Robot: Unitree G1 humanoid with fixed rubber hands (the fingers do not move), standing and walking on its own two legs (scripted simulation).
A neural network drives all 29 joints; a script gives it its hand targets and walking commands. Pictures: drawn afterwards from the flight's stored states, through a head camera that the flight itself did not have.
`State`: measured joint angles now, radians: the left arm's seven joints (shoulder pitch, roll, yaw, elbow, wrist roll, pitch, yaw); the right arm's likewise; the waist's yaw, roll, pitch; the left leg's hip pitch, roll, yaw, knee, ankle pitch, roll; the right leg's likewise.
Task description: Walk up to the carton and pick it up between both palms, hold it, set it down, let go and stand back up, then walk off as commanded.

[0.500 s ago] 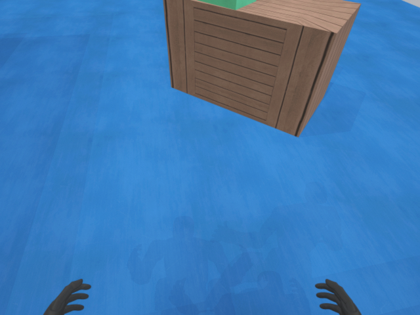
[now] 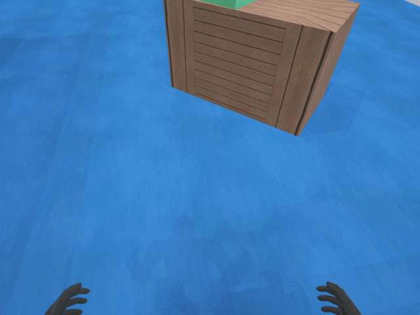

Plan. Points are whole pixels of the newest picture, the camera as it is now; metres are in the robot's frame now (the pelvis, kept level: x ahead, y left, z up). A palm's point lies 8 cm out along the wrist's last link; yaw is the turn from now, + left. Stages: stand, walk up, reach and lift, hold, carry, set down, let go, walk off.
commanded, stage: stand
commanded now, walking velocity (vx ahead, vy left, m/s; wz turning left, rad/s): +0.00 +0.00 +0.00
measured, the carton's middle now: out of the picture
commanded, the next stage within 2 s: none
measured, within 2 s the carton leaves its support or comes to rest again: neither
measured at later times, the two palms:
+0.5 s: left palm out of the picture +0.13 +0.29 -0.07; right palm out of the picture +0.14 -0.26 -0.07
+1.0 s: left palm out of the picture +0.13 +0.29 -0.07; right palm out of the picture +0.13 -0.27 -0.07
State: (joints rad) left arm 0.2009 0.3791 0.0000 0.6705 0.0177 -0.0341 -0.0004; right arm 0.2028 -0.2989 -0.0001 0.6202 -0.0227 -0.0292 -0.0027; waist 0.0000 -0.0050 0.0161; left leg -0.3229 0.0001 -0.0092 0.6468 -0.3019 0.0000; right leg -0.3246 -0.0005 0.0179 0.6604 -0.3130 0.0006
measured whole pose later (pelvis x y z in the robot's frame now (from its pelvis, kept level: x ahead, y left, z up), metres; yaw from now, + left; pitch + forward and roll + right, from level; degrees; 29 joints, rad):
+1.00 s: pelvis +0.00 +0.00 +0.01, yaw -1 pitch -2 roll +1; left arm 0.20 0.38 0.00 0.74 0.02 -0.03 -0.01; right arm 0.20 -0.30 0.00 0.68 -0.02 -0.03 0.00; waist 0.00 -0.01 0.02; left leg -0.27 0.00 0.00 0.54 -0.25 0.00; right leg -0.28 0.00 0.03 0.57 -0.26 0.00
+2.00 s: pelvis +0.00 +0.00 +0.02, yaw -1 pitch -2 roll +0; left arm 0.19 0.38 0.00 0.83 0.02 -0.03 -0.01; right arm 0.20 -0.30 0.00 0.76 -0.02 -0.03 0.00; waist 0.00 -0.01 0.02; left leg -0.22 0.00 0.00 0.46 -0.20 0.00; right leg -0.24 0.00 0.03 0.49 -0.22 0.00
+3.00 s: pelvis +0.00 +0.00 +0.02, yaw -1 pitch -2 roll +1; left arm 0.18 0.38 0.00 0.89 0.02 -0.04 -0.01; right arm 0.20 -0.30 0.00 0.81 -0.02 -0.03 0.00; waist 0.00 -0.01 0.02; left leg -0.20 0.00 0.00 0.42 -0.19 0.00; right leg -0.21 0.00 0.04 0.45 -0.20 0.00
